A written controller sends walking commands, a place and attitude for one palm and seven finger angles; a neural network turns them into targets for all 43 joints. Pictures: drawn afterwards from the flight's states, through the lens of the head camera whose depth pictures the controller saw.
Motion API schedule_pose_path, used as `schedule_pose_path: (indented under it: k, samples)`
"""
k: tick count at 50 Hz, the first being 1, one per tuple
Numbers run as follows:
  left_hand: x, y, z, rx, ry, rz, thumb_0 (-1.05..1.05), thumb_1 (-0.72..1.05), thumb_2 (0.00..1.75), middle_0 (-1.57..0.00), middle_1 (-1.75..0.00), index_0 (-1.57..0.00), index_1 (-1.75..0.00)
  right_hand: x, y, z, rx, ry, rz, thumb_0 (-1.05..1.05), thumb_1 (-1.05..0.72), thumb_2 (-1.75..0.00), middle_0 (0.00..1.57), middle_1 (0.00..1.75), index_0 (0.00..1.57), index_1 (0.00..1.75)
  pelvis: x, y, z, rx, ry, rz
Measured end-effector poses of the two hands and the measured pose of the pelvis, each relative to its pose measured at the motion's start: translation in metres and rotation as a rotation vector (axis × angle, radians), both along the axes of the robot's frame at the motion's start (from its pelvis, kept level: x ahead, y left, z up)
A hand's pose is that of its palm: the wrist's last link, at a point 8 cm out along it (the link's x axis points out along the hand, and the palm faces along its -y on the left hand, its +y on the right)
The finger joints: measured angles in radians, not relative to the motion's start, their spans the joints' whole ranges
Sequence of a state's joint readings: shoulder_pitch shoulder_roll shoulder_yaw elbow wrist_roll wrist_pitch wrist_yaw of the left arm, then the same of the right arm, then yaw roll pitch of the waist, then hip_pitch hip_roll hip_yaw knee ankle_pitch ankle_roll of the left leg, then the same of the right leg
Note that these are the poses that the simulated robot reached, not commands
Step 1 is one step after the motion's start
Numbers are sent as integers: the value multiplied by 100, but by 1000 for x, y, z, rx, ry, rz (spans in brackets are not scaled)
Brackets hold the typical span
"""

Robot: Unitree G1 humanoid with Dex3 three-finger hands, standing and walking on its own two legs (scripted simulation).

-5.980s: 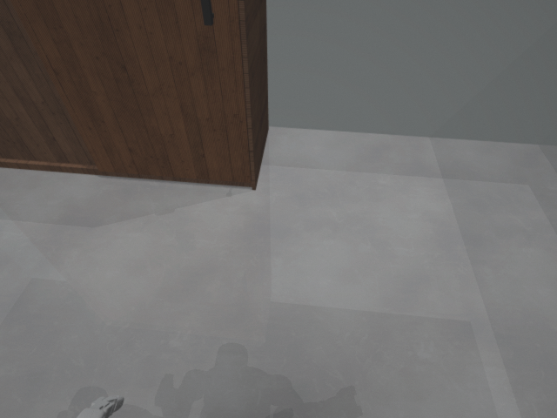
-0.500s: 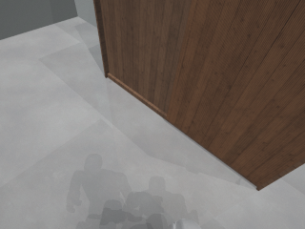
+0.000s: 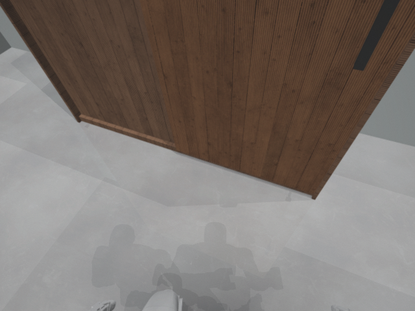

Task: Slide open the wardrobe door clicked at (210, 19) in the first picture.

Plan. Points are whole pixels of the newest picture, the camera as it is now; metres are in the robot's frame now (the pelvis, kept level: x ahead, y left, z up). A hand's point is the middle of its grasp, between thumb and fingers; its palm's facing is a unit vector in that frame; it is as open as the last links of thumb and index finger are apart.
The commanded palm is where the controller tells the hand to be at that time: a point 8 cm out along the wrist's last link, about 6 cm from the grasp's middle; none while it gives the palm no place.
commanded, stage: turn to face it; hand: right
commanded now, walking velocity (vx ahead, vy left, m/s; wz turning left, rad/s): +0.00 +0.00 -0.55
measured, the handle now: (375, 29) +0.73 -0.38 +0.14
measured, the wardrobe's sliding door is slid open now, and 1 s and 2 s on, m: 0.00 0.00 0.00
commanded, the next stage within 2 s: take the last steps up to it in 0.44 s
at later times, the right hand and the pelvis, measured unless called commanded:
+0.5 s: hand out of the picture +0.00 -0.17 -0.16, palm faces +0.26 +0.93 -0.26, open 7.4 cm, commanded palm none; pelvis -0.03 +0.04 +0.00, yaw -15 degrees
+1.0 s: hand out of the picture -0.05 -0.23 -0.18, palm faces +0.35 +0.92 -0.17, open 7.4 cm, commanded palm none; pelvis -0.01 -0.04 +0.00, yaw -18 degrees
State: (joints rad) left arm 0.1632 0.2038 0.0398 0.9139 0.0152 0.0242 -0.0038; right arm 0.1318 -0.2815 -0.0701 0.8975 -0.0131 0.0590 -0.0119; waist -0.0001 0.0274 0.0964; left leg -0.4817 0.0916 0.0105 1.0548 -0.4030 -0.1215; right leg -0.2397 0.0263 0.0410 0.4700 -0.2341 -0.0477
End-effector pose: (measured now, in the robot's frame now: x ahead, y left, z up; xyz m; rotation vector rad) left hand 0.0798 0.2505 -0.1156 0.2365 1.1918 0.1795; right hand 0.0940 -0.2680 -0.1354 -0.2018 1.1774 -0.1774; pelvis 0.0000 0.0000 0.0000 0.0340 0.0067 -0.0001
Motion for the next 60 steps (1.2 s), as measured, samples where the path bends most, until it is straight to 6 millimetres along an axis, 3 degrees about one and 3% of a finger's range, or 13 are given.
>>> schedule_pose_path:
  k: [7, 12, 19, 25, 29, 34, 38, 44, 50, 55, 60]
  samples:
    - [-20, 11, -16, -34, 55, -14, 0, 91, 89, -20, -30, -21, -30, 21, 20, 16, -17, -111, -14, 0, -91, -90, 20, 30, 20, 30, -7, 15, -3, -17, -5, -78]
    - [-28, 33, -38, -66, 87, -30, 0, 91, 90, -20, -30, -21, -30, 13, 42, 23, -52, -172, -35, 0, -90, -90, 20, 30, 20, 30, -12, 37, -13, -38, -8, -127]
    - [-21, 49, -37, -67, 112, -99, 1, 91, 90, -20, -30, -20, -29, -54, 58, 27, -54, -93, -134, 0, -90, -90, 20, 30, 21, 30, -21, 46, -5, -58, -31, -212]
    - [-10, 41, -29, -34, 135, -179, 0, 91, 90, -19, -30, -20, -29, -118, 59, 12, -17, 1, -240, 0, -90, -90, 20, 30, 21, 30, -28, 41, -4, -60, -28, -270]
    - [7, 18, -23, -3, 115, -248, 1, 91, 90, -19, -30, -20, -29, -166, 51, -4, 19, 76, -310, 0, -90, -90, 20, 30, 21, 30, -37, 28, -7, -51, -22, -298]
    - [24, -27, -16, 21, 23, -329, 0, 91, 90, -19, -30, -20, -29, -223, 32, -31, 74, 183, -390, 0, -90, -90, 20, 30, 21, 30, -47, 2, -17, -34, -23, -316]
    - [16, -56, -1, 7, -5, -340, 0, 91, 90, -19, -30, -20, -29, -238, 20, -26, 103, 239, -397, 1, -91, -90, 20, 30, 20, 30, -43, -14, -5, -6, -32, -314]
    - [-14, -71, 1, 3, 75, -301, 0, 93, 89, -20, -30, -21, -30, -215, 2, -14, 117, 189, -393, 1, -91, -90, 20, 30, 20, 30, -30, -33, 7, 4, -32, -335]
    - [-51, -71, -8, -11, 197, -214, 0, 92, 90, -20, -30, -21, -30, -166, -8, -15, 115, 155, -361, 0, -91, -90, 20, 30, 20, 30, -6, -41, 5, -15, -33, -321]
    - [-78, -68, -13, -29, 313, -138, 0, 92, 90, -20, -30, -20, -29, -101, -10, -15, 113, 110, -303, 0, -91, -90, 19, 30, 20, 30, 22, -39, 1, -26, -28, -312]
    - [-88, -61, -16, -50, 436, -75, 0, 91, 90, -20, -30, -20, -29, -12, -5, -12, 103, 28, -226, 1, -91, -90, 19, 30, 20, 30, 59, -31, -6, -29, -19, -305]
